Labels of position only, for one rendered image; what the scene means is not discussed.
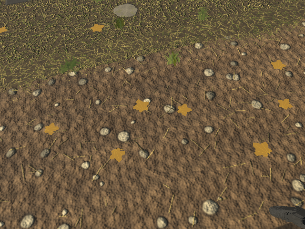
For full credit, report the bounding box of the robot right hand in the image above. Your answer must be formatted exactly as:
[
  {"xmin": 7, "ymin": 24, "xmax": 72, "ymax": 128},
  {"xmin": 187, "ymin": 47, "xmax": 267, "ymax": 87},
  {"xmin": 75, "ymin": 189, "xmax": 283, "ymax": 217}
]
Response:
[{"xmin": 269, "ymin": 206, "xmax": 305, "ymax": 229}]

